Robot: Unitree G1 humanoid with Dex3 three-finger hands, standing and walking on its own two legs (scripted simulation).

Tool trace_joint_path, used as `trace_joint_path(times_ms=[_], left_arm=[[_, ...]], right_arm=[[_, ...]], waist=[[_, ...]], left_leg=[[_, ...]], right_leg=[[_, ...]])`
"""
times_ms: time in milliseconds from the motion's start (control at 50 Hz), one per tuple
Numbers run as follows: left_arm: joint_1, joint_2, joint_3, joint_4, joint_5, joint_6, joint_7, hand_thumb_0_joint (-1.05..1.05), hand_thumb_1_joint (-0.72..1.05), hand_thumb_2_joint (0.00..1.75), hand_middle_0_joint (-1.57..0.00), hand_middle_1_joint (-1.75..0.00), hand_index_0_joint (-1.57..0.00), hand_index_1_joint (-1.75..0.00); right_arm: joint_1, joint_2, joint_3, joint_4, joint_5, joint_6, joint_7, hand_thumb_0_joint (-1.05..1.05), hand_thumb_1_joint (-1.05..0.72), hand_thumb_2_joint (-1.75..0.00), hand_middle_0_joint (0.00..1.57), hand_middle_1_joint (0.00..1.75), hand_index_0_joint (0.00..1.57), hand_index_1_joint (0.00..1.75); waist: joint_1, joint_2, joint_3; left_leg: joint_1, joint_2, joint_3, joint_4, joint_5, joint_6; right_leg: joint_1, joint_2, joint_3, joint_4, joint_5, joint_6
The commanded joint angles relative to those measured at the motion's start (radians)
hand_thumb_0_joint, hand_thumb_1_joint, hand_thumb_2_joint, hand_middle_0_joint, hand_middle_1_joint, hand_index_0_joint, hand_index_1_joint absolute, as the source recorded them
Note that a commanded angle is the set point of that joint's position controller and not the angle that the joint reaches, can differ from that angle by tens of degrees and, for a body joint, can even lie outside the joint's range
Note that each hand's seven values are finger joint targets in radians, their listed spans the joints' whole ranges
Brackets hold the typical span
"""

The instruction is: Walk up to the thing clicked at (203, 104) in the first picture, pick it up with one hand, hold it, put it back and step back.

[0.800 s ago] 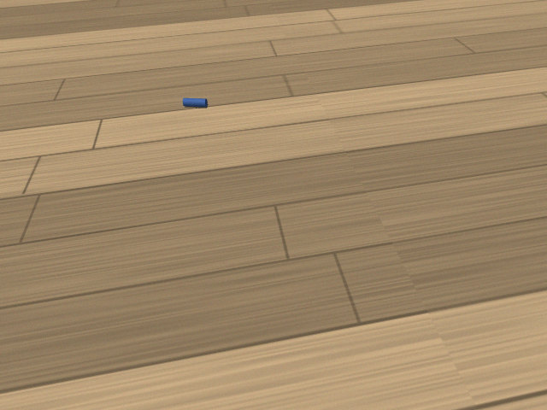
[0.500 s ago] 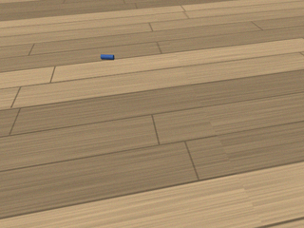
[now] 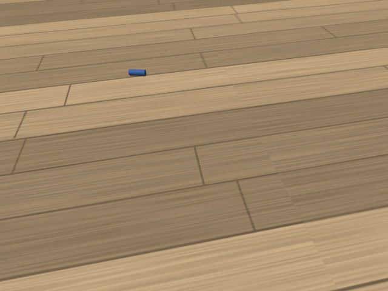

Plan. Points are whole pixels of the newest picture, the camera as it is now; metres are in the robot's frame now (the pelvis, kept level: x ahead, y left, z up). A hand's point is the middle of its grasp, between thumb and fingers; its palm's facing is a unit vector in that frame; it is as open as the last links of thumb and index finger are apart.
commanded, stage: stand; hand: left
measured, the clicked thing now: (137, 72) +2.13 +0.58 -0.76
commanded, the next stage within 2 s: walk up in 0.32 s
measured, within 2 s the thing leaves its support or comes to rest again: neither
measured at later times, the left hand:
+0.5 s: hand out of the picture +0.06 +0.30 -0.15, palm faces +0.02 -0.92 -0.38, open 7.4 cm
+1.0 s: hand (58, 218) +0.35 +0.40 -0.13, palm faces -0.13 -0.91 -0.39, open 7.4 cm
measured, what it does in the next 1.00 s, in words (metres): walks ahead: left foot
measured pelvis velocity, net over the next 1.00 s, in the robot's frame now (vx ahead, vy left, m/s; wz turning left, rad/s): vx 0.23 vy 0.12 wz -0.06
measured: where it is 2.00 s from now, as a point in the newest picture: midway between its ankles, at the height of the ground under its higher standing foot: (171, 196)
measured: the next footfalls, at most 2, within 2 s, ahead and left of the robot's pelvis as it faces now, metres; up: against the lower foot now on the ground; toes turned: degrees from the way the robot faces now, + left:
left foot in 0.66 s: +0.20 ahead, +0.23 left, +0.00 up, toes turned +5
right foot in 1.12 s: +0.47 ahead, -0.04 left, +0.00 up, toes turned -11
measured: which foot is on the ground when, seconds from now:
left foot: down 0.00-0.38, up 0.40-0.64, down 0.66-1.00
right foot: down 0.00-0.66, up 0.68-1.00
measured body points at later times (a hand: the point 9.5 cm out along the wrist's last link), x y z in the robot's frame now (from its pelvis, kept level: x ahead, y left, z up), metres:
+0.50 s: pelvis +0.02 +0.02 -0.01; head +0.03 +0.02 +0.44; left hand +0.06 +0.35 -0.12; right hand +0.12 -0.31 -0.12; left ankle +0.04 +0.15 -0.71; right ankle -0.01 -0.12 -0.75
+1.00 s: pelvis +0.23 +0.12 -0.01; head +0.23 +0.11 +0.44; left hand +0.35 +0.44 -0.10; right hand +0.22 -0.21 -0.13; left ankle +0.16 +0.22 -0.75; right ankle +0.37 -0.03 -0.71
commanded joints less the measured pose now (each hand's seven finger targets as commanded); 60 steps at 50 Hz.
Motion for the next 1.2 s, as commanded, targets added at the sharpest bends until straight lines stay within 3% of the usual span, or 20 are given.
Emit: trace_joint_path(times_ms=[0,280,300,320,380,460,540,620,640,660,680,720,780,880,1020,1080,1100,1120,1140,1180], left_arm=[[-0.022,0.204,0.04,-0.053,0.004,-0.021,0.013,0.0,0.9,0.9,-0.2,-0.3,-0.2,-0.3],[-0.021,0.209,0.043,-0.059,0.005,-0.019,0.011,0.0,0.9,0.9,-0.2,-0.3,-0.2,-0.3],[0.071,0.368,0.113,-0.103,0.009,-0.041,-0.015,0.0,0.9,0.9,-0.2,-0.3,-0.2,-0.3],[0.091,0.358,0.117,-0.095,0.018,-0.048,-0.024,0.0,0.9,0.9,-0.2,-0.3,-0.2,-0.3],[0.201,0.388,0.139,-0.104,0.023,-0.083,-0.018,0.0,0.9,0.9,-0.2,-0.3,-0.2,-0.3],[0.071,0.387,0.139,-0.184,0.023,-0.09,-0.015,0.0,0.9,0.9,-0.2,-0.3,-0.2,-0.3],[0.047,0.415,0.135,-0.212,0.022,-0.088,-0.03,0.0,0.9,0.9,-0.2,-0.3,-0.2,-0.3],[0.01,0.361,0.111,-0.22,0.027,-0.076,-0.039,0.0,0.9,0.9,-0.2,-0.3,-0.2,-0.3],[0.046,0.286,0.084,-0.219,0.026,-0.074,-0.041,0.0,0.9,0.9,-0.2,-0.3,-0.2,-0.3],[0.057,0.218,0.059,-0.246,-0.003,-0.076,-0.032,0.0,0.9,0.9,-0.2,-0.3,-0.2,-0.3],[0.038,0.301,0.063,-0.245,0.0,-0.078,-0.019,0.0,0.9,0.9,-0.2,-0.3,-0.2,-0.3],[0.138,0.358,0.08,-0.188,-0.022,-0.079,-0.028,0.0,0.9,0.9,-0.2,-0.3,-0.2,-0.3],[0.162,0.365,0.104,-0.158,-0.012,-0.07,-0.052,0.0,0.9,0.9,-0.2,-0.3,-0.2,-0.3],[0.042,0.32,0.105,-0.235,0.0,-0.062,-0.082,0.0,0.9,0.9,-0.2,-0.3,-0.2,-0.3],[-0.055,0.262,0.1,-0.27,-0.007,-0.076,-0.079,0.0,0.9,0.9,-0.2,-0.3,-0.2,-0.3],[0.2,0.304,0.129,-0.202,-0.005,-0.088,-0.051,0.0,0.9,0.9,-0.2,-0.3,-0.2,-0.3],[0.341,0.388,0.163,-0.181,0.005,-0.092,-0.036,0.0,0.9,0.9,-0.2,-0.3,-0.2,-0.3],[0.374,0.472,0.176,-0.195,-0.004,-0.097,-0.025,0.0,0.9,0.9,-0.2,-0.3,-0.2,-0.3],[0.313,0.471,0.175,-0.221,-0.012,-0.095,-0.019,0.0,0.9,0.9,-0.2,-0.3,-0.2,-0.3],[0.222,0.406,0.155,-0.256,-0.022,-0.097,-0.011,0.0,0.9,0.9,-0.2,-0.3,-0.2,-0.3]], right_arm=[[-0.035,-0.212,-0.041,-0.053,0.005,-0.019,-0.012,0.0,-0.9,-0.9,0.2,0.3,0.2,0.3],[-0.032,-0.207,-0.039,-0.059,0.003,-0.022,-0.014,0.0,-0.9,-0.9,0.2,0.3,0.2,0.3],[-0.01,-0.344,-0.134,-0.135,-0.033,-0.035,0.027,0.0,-0.9,-0.9,0.2,0.3,0.2,0.3],[-0.065,-0.328,-0.133,-0.15,-0.037,-0.03,0.047,0.0,-0.9,-0.9,0.2,0.3,0.2,0.3],[-0.225,-0.218,-0.115,-0.242,-0.053,-0.033,0.075,0.0,-0.9,-0.9,0.2,0.3,0.2,0.3],[-0.083,-0.278,-0.145,-0.225,-0.034,-0.036,0.11,0.0,-0.9,-0.9,0.2,0.3,0.2,0.3],[-0.092,-0.266,-0.157,-0.244,-0.034,-0.022,0.132,0.0,-0.9,-0.9,0.2,0.3,0.2,0.3],[0.197,-0.308,-0.196,-0.155,-0.026,-0.031,0.114,0.0,-0.9,-0.9,0.2,0.3,0.2,0.3],[0.348,-0.38,-0.223,-0.11,-0.035,-0.037,0.096,0.0,-0.9,-0.9,0.2,0.3,0.2,0.3],[0.365,-0.478,-0.231,-0.142,-0.043,-0.052,0.082,0.0,-0.9,-0.9,0.2,0.3,0.2,0.3],[0.215,-0.516,-0.232,-0.198,-0.01,-0.051,0.082,0.0,-0.9,-0.9,0.2,0.3,0.2,0.3],[0.062,-0.413,-0.199,-0.242,-0.003,-0.057,0.074,0.0,-0.9,-0.9,0.2,0.3,0.2,0.3],[0.068,-0.337,-0.178,-0.251,-0.006,-0.07,0.073,0.0,-0.9,-0.9,0.2,0.3,0.2,0.3],[0.099,-0.348,-0.176,-0.27,-0.005,-0.086,0.073,0.0,-0.9,-0.9,0.2,0.3,0.2,0.3],[0.175,-0.333,-0.171,-0.278,-0.012,-0.073,0.075,0.0,-0.9,-0.9,0.2,0.3,0.2,0.3],[0.183,-0.29,-0.149,-0.301,-0.015,-0.064,0.067,0.0,-0.9,-0.9,0.2,0.3,0.2,0.3],[0.229,-0.242,-0.13,-0.317,-0.016,-0.066,0.066,0.0,-0.9,-0.9,0.2,0.3,0.2,0.3],[0.252,-0.245,-0.126,-0.332,0.001,-0.067,0.063,0.0,-0.9,-0.9,0.2,0.3,0.2,0.3],[0.178,-0.329,-0.142,-0.314,-0.005,-0.062,0.053,0.0,-0.9,-0.9,0.2,0.3,0.2,0.3],[0.124,-0.313,-0.142,-0.306,0.004,-0.067,0.06,0.0,-0.9,-0.9,0.2,0.3,0.2,0.3]], waist=[[0.0,0.008,-0.091],[-0.001,0.003,-0.086],[0.012,0.034,-0.182],[0.039,0.04,-0.095],[0.128,-0.141,0.053],[0.02,-0.12,-0.034],[0.005,-0.185,0.052],[-0.143,0.004,-0.05],[-0.211,0.263,-0.119],[-0.208,0.436,-0.108],[-0.154,0.27,-0.058],[-0.032,0.136,-0.03],[-0.024,0.153,-0.009],[-0.03,0.132,0.07],[-0.046,0.047,0.029],[0.087,-0.08,-0.149],[0.137,-0.21,-0.247],[0.128,-0.288,-0.274],[0.129,-0.135,-0.223],[0.093,-0.056,-0.113]], left_leg=[[0.003,0.127,-0.086,-0.03,0.18,0.03],[0.012,0.131,-0.084,-0.041,0.191,0.03],[-0.03,0.11,-0.096,0.075,-0.422,0.108],[-0.217,0.108,-0.104,0.11,-0.553,0.118],[-0.728,0.078,-0.015,0.514,-0.253,0.035],[-0.508,0.126,-0.046,0.481,-0.228,0.002],[-0.306,0.119,0.041,0.343,-0.118,-0.007],[0.218,0.054,0.109,0.241,-0.088,0.027],[0.377,0.11,-0.019,0.112,-0.344,0.06],[0.318,0.377,-0.568,-0.173,-0.757,0.146],[0.121,0.461,-0.725,-0.258,-0.809,0.237],[0.028,0.384,-0.406,-0.162,-0.622,0.22],[-0.045,0.289,-0.193,-0.18,-0.461,0.19],[-0.041,0.309,-0.112,-0.224,-0.388,0.227],[0.006,0.249,0.036,-0.088,-0.019,0.18],[-0.086,0.138,0.163,0.378,0.225,0.118],[-0.301,0.071,0.163,0.659,0.053,0.081],[-0.571,-0.036,0.091,0.851,-0.334,0.042],[-0.597,0.049,-0.032,0.934,-0.329,0.039],[-0.581,0.1,-0.087,0.943,-0.181,0.035]], right_leg=[[0.03,-0.124,0.101,-0.05,0.176,-0.026],[0.023,-0.122,0.099,-0.047,0.164,-0.028],[0.018,-0.109,0.127,0.047,-0.371,-0.081],[-0.006,-0.148,0.198,0.041,-0.523,-0.109],[0.217,-0.427,0.591,-0.225,-0.582,-0.27],[0.089,-0.301,0.351,-0.208,-0.508,-0.208],[-0.163,-0.247,0.202,-0.197,-0.415,-0.179],[-0.478,-0.153,0.049,0.154,-0.388,-0.138],[-0.6,-0.04,-0.041,0.541,-0.348,-0.107],[-0.773,0.103,0.019,0.86,-0.398,-0.074],[-0.694,0.024,0.17,0.919,-0.332,-0.084],[-0.629,-0.064,0.157,0.84,-0.204,-0.068],[-0.512,-0.09,0.079,0.668,-0.111,-0.023],[-0.519,-0.127,0.043,0.448,-0.021,-0.013],[-0.33,-0.053,-0.064,0.247,0.091,-0.051],[0.121,0.004,-0.106,0.161,0.034,-0.082],[0.351,-0.161,0.156,0.123,-0.19,-0.119],[0.489,-0.428,0.687,-0.021,-0.246,-0.249],[0.36,-0.451,0.722,-0.045,-0.298,-0.309],[0.182,-0.365,0.461,-0.045,-0.108,-0.276]])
